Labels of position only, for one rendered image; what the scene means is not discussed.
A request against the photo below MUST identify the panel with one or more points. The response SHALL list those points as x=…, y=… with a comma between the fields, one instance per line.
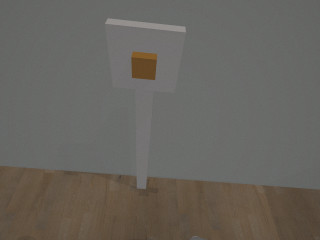
x=167, y=41

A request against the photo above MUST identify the button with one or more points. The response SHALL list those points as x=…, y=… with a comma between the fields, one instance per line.
x=143, y=65

